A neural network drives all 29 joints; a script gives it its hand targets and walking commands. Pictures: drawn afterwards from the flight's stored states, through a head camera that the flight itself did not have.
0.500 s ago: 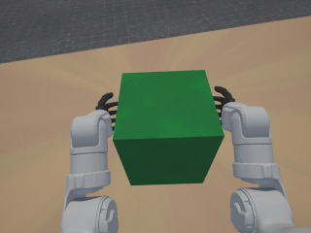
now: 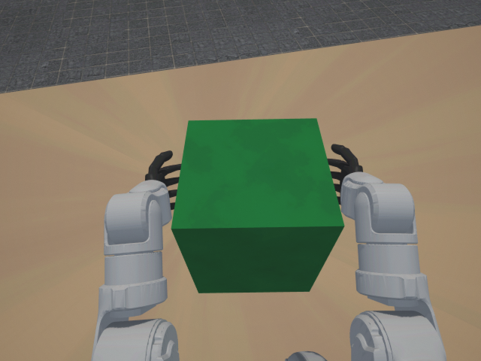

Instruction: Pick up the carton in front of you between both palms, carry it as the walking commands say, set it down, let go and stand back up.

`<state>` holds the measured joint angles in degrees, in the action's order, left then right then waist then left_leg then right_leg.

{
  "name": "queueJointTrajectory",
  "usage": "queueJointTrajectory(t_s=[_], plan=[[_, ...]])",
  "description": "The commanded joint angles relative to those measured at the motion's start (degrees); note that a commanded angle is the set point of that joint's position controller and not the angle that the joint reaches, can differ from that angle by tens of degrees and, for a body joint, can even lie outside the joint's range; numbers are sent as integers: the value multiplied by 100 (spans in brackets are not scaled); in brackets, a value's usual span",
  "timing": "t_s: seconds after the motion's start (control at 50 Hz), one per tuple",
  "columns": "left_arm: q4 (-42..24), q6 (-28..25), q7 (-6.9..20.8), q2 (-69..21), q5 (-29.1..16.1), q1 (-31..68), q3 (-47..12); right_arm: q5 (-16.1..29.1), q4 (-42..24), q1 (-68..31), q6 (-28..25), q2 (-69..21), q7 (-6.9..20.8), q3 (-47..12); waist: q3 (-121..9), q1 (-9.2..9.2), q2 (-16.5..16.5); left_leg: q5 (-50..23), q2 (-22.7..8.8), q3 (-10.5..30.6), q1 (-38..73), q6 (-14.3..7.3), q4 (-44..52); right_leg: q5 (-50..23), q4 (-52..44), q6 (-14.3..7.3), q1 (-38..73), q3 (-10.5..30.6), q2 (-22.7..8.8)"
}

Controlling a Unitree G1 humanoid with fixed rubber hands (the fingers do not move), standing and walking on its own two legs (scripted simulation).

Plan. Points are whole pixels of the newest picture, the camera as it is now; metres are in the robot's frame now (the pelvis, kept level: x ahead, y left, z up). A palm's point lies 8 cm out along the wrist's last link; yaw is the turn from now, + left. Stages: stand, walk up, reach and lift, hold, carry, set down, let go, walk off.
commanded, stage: carry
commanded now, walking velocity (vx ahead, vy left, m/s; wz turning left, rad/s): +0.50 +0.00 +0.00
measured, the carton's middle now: (253, 212) +0.37 -0.01 +0.02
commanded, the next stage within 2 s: none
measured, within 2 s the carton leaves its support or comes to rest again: neither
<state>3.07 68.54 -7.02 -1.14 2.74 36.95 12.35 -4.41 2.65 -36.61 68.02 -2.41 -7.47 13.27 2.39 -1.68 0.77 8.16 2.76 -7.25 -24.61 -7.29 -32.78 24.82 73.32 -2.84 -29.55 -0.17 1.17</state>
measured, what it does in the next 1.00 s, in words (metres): goes down: right foot 0.03 m lower, then left foot 0.03 m lower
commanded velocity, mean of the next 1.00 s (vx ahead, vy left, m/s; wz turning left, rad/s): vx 0.50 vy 0.00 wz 0.00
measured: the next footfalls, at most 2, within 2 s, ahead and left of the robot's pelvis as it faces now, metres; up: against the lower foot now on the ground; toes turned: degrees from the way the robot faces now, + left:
right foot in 0.32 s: +0.39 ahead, -0.07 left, -0.03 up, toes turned -3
left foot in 0.82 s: +0.69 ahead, +0.07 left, -0.06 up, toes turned +4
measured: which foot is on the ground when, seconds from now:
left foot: down 0.00-0.34, up 0.36-0.80, down 0.82-1.00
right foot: up 0.00-0.30, down 0.32-0.84, up 0.86-1.00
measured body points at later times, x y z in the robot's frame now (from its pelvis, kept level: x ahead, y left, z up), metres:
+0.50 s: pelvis +0.32 -0.03 -0.03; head +0.36 -0.04 +0.42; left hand +0.68 +0.14 +0.05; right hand +0.70 -0.16 +0.05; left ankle +0.25 +0.10 -0.67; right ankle +0.35 -0.07 -0.76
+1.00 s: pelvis +0.62 +0.02 -0.07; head +0.66 +0.03 +0.38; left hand +1.00 +0.16 +0.02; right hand +0.98 -0.14 +0.02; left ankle +0.65 +0.06 -0.79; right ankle +0.56 -0.11 -0.70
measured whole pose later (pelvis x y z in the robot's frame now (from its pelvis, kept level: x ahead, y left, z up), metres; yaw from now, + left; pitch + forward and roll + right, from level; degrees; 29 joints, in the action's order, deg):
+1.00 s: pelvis +0.62 +0.02 -0.07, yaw +0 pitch +5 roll -1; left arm 8.8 68.9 -7.2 -0.2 2.7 37.0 10.8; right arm -3.6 7.9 -35.7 68.0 -0.9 -7.3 12.0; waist -1.0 -1.6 0.2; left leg 8.6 2.9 -6.9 -24.4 -7.0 -33.7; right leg 24.2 71.2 -2.6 -32.4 -0.3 0.2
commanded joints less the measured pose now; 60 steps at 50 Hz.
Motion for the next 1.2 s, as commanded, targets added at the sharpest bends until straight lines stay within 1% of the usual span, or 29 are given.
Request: queueJointTrajectory(t_s=[0.0, 0.08, 0.14, 0.2, 0.24, 0.28, 0.3, 0.32, 0.34, 0.36, 0.38, 0.4, 0.44, 0.48, 0.58, 0.66, 0.72, 0.74, 0.78, 0.8, 0.82, 0.84, 0.86, 0.88, 0.9, 0.92, 0.98, 1.08, 1.18], plan=[[-749, -240, 1191, -6245, -2166, 4059, -3978, 2892, -888, -4506, -138, -6374, 1544, -4244, -3162, -74, 305, -2689, -1700, 2144, 3256, -444, 747, -342, -666, 77, -1103, 68, -281], [-810, -336, 1033, -6096, -1919, 3661, -3965, 2965, -900, -4218, -199, -6306, 1568, -4285, -3137, -232, 568, -4017, -1519, 1606, 3576, -404, 538, -976, -1671, 100, -1483, -230, -224], [-989, -351, 983, -5885, -1858, 3697, -4015, 2967, -944, -4152, -222, -6136, 1580, -4339, -2904, -342, 502, -4268, -1130, 1174, 3506, -236, 461, -2035, -2851, 61, -1245, -526, -32], [-906, -262, 990, -5622, -1799, 3578, -3987, 2911, -728, -3870, -191, -5913, 1569, -4280, -2693, -463, 535, -4091, -866, 853, 3418, -113, 307, -2960, -4171, -32, -572, -871, 258], [-711, -179, 1038, -5447, -1760, 3495, -3898, 2840, -459, -3736, -161, -5796, 1565, -4204, -2617, -313, 648, -4051, -909, 779, 3176, -13, -49, -3427, -4749, -211, 205, -877, 320], [-443, -129, 1108, -5312, -1742, 3354, -3755, 2773, -124, -3683, -129, -5757, 1570, -4139, -2890, 182, 529, -3819, -835, 413, 2606, 255, -1315, -3915, -5206, -361, 1801, -869, 212], [-325, -112, 1161, -5252, -1740, 3286, -3649, 2753, 20, -3730, -128, -5700, 1569, -4097, -3032, 423, 227, -2389, -660, 372, 1667, 331, -2214, -4321, -5011, -364, 2883, -379, -338], [-175, -84, 1208, -5172, -1744, 3337, -3530, 2686, 159, -3816, -106, -5745, 1573, -4023, -3306, 305, -753, 1545, -299, 385, 225, 406, -3128, -6692, -3852, -506, 4227, 1006, -1617], [140, -75, 1228, -5037, -1681, 3330, -3386, 2656, 349, -3818, -38, -5882, 1530, -3868, -3926, 554, -1724, 2872, 256, 797, -1409, 622, -4837, -5519, -4021, -1734, 5472, 2934, -2528], [280, -91, 1280, -5351, -1845, 3168, -3425, 2606, 295, -3872, -23, -5817, 1495, -3827, -3953, 594, -1406, 2624, -5, 1018, -1824, 452, -5108, -3572, -4440, -1826, 5212, 3268, -2371], [92, -125, 1346, -5674, -2016, 3483, -3522, 2584, 184, -4077, -48, -5958, 1470, -3839, -3461, 578, -957, 2251, -154, 994, -2011, 368, -4885, -2966, -4691, -1544, 4610, 2827, -1961], [-155, -155, 1395, -5967, -2219, 3946, -3659, 2549, 45, -4259, -94, -6084, 1433, -3792, -3137, 516, -457, 1887, -272, 965, -1945, 393, -4511, -3205, -4806, -1356, 4034, 2410, -1810], [-527, -210, 1442, -6402, -2607, 4608, -3921, 2463, -190, -4323, -161, -6204, 1327, -3739, -2964, 412, -219, 1540, -429, 937, -1487, 487, -3804, -3240, -4982, -1174, 3206, 1892, -1628], [-762, -258, 1445, -6550, -2798, 4715, -4037, 2391, -301, -4158, -209, -6243, 1222, -3737, -3024, 386, -371, 1460, -467, 803, -1362, 545, -3266, -3429, -4984, -1100, 3098, 1603, -1507], [-959, -288, 1451, -6411, -2874, 4341, -4098, 2169, -531, -3744, -282, -6056, 1034, -3847, -3117, 579, -666, 443, -462, 512, -1939, 578, -2168, -5359, -4590, -942, 3824, 1010, -1315], [-994, -242, 1446, -6113, -2791, 4121, -4117, 2129, -783, -3763, -228, -5757, 990, -3984, -2902, 725, -681, -648, -207, 205, -1745, 506, -834, -5621, -4367, -806, 4037, 542, -886], [-646, -187, 1447, -5889, -2613, 3774, -4027, 2058, -589, -3617, -102, -5532, 1060, -3957, -2656, 849, -725, -1435, -7, 2, -1138, 374, 391, -5320, -4051, -746, 3980, 273, -726], [-487, -172, 1452, -5846, -2564, 3697, -3990, 2029, -463, -3564, -65, -5470, 1098, -3904, -2655, 777, -760, -1650, 22, -23, -611, 276, 721, -5291, -3797, -662, 3766, 190, -727], [-180, -154, 1473, -5829, -2520, 3695, -3946, 1955, -122, -3405, -26, -5366, 1176, -3736, -2908, 330, -663, -2111, 29, -185, 1101, 184, 1217, -5235, -2623, -360, 3052, -226, -604], [-56, -162, 1483, -5815, -2479, 3737, -3919, 1930, -1, -3365, -15, -5293, 1230, -3642, -3021, 129, -293, -2513, -470, 280, 2238, 209, 935, -3933, -1761, -234, 2048, -261, -438], [50, -151, 1489, -5859, -2441, 3770, -3881, 1934, 159, -3407, 11, -5201, 1284, -3519, -3348, 174, 562, -4961, -1839, 1672, 3688, 2, -290, -238, -766, -64, 540, -315, -133], [228, -76, 1462, -5930, -2455, 3863, -3731, 1870, 440, -3384, 1, -5087, 1295, -3399, -3987, -186, 1707, -3639, -2748, 3652, 4927, -1223, 18, 1194, 859, 186, -1070, -19, 447], [132, -83, 1435, -5955, -2418, 3986, -3717, 1994, 536, -3281, -19, -5351, 1341, -3397, -3951, -262, 1196, -1565, -2517, 3948, 4615, -1270, 443, 855, 1086, 32, -1448, 227, 188], [51, -114, 1408, -6084, -2426, 4257, -3751, 2167, 347, -3579, -64, -5633, 1396, -3495, -3474, -225, 833, -964, -2139, 3550, 4012, -1042, 649, 526, 883, -40, -1636, 205, 45], [-54, -157, 1368, -6199, -2411, 4417, -3724, 2369, 72, -4036, -97, -5933, 1439, -3643, -3185, -136, 303, -1044, -1984, 3159, 3476, -836, 769, 156, 522, -28, -1582, 196, -107], [-175, -191, 1317, -6257, -2385, 4460, -3695, 2577, -172, -4416, -132, -6168, 1461, -3776, -3031, -59, 147, -1240, -1926, 2917, 3032, -748, 861, -41, 170, 0, -1403, 214, -219], [-393, -258, 1158, -6340, -2284, 4236, -3707, 2958, -581, -4731, -200, -6431, 1470, -3997, -3060, 22, 279, -1411, -1716, 2373, 2546, -583, 955, -268, -527, 87, -1042, 90, -334], [-589, -326, 991, -6159, -2062, 3846, -3776, 2998, -702, -4339, -229, -6313, 1480, -4073, -3117, -195, 478, -3210, -1532, 1802, 3264, -519, 651, -1081, -1632, 131, -1677, -144, -343], [-710, -246, 959, -5789, -1951, 3743, -3865, 2896, -648, -4037, -176, -6003, 1492, -4106, -2838, -415, 481, -3894, -1088, 1259, 3560, -283, 376, -2385, -3228, 42, -1426, -502, -58]])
